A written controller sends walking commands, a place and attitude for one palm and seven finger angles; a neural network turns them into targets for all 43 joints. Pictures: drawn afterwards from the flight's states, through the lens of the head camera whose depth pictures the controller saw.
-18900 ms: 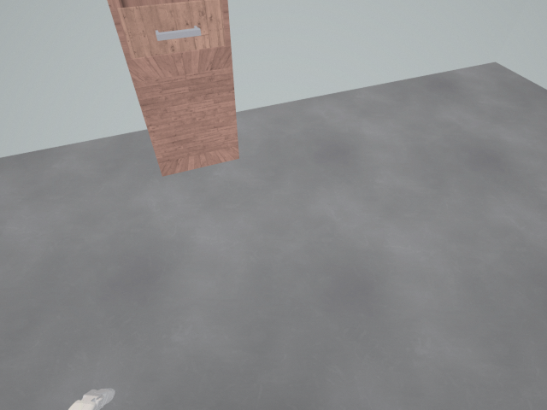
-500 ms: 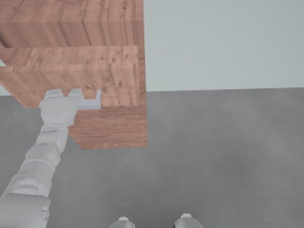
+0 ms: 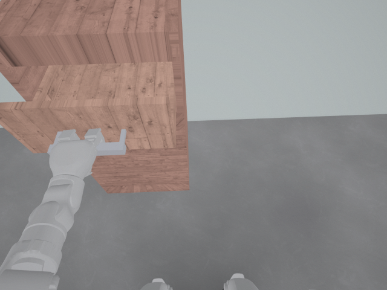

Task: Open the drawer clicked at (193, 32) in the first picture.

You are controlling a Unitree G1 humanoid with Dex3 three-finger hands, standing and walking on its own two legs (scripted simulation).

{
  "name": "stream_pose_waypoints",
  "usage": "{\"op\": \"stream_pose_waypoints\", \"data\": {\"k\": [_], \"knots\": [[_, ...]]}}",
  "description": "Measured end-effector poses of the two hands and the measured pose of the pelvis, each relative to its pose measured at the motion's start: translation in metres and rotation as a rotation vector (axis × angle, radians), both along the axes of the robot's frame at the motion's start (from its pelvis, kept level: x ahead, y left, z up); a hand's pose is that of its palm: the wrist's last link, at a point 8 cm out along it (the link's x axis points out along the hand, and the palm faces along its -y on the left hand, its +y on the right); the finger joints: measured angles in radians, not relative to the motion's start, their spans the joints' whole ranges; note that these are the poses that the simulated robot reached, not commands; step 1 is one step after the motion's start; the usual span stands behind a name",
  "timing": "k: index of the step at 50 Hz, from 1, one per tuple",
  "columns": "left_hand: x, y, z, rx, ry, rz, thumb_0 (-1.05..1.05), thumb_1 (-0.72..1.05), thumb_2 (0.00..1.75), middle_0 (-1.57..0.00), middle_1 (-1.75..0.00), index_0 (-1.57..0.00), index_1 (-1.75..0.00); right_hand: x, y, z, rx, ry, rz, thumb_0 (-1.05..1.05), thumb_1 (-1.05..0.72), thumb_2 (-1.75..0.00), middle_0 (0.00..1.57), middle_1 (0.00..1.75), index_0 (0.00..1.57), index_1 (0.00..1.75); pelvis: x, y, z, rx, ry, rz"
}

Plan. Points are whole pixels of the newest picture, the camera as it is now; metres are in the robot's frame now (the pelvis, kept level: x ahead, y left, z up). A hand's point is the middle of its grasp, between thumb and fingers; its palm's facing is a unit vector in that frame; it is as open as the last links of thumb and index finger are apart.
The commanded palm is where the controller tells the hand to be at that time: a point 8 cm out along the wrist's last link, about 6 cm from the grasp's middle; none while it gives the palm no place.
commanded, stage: pull the drawer open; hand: left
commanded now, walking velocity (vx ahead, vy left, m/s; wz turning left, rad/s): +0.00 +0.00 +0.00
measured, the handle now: (89, 142) +0.44 +0.26 +0.00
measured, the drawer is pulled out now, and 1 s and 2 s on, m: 0.13 0.27 0.30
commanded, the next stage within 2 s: open the thumb to release the handle in 1.70 s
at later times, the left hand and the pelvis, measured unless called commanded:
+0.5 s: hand (79, 199) +0.30 +0.25 -0.02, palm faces -0.01 -0.04 -1.00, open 5.6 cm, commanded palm +0.27 +0.26 +0.04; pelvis +0.01 +0.00 +0.01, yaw +0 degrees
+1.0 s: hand (72, 228) +0.24 +0.25 -0.02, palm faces -0.02 -0.04 -1.00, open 5.6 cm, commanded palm +0.21 +0.26 +0.04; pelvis +0.01 -0.01 +0.00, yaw +1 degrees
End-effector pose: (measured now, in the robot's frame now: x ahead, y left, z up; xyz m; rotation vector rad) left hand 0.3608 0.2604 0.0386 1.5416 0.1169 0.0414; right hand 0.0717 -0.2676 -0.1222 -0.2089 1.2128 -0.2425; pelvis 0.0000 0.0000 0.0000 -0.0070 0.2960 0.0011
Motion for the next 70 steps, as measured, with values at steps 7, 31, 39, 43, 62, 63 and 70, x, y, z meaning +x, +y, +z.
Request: {"op": "stream_pose_waypoints", "data": {"k": [7,31,39,43,62,63,70], "knots": [[-0.018,-0.001,-0.001,-0.013,-0.017,0.002,0.01,0.71,0.82,-0.30,-1.35,-0.39,-1.35,0.012,0.002,0.004,0.003,-0.037,0.002,0.00,-0.90,-0.89,0.20,0.30,0.20,0.30,0.004,0.001,0.003,0.001,-0.013,-0.008],[-0.093,-0.008,0.000,-0.014,-0.021,0.054,0.02,0.70,0.82,-0.31,-1.35,-0.42,-1.35,0.102,0.022,0.026,0.027,-0.264,0.139,0.01,-0.90,-0.89,0.20,0.30,0.20,0.30,0.012,-0.004,0.008,0.004,-0.083,0.010],[-0.113,-0.009,0.000,-0.014,-0.016,0.060,0.02,0.70,0.82,-0.32,-1.35,-0.42,-1.35,0.108,0.020,0.026,0.030,-0.285,0.157,0.01,-0.90,-0.89,0.20,0.30,0.20,0.30,0.012,-0.009,0.007,0.008,-0.091,0.010],[-0.122,-0.010,0.000,-0.011,-0.018,0.069,0.02,0.70,0.82,-0.31,-1.35,-0.42,-1.35,0.107,0.018,0.024,0.033,-0.283,0.160,0.01,-0.90,-0.90,0.20,0.30,0.20,0.30,0.011,-0.011,0.005,0.009,-0.089,0.009],[-0.162,-0.012,0.001,-0.013,-0.016,0.082,0.02,0.69,0.81,-0.32,-1.35,-0.42,-1.35,0.106,0.011,0.020,0.028,-0.308,0.156,0.01,-0.90,-0.90,0.20,0.30,0.20,0.30,0.006,-0.017,0.000,0.016,-0.093,0.002],[-0.165,-0.013,0.000,-0.012,-0.017,0.084,0.02,0.69,0.81,-0.32,-1.35,-0.42,-1.35,0.107,0.011,0.020,0.029,-0.312,0.157,0.01,-0.90,-0.90,0.20,0.30,0.20,0.30,0.005,-0.017,0.000,0.016,-0.093,0.002],[-0.170,-0.014,0.000,-0.021,-0.034,0.097,0.02,0.71,0.79,-0.30,-1.31,-0.42,-1.35,0.114,0.015,0.022,0.034,-0.335,0.170,0.01,-0.90,-0.90,0.20,0.30,0.20,0.30,0.006,-0.016,-0.003,0.017,-0.088,-0.002]]}}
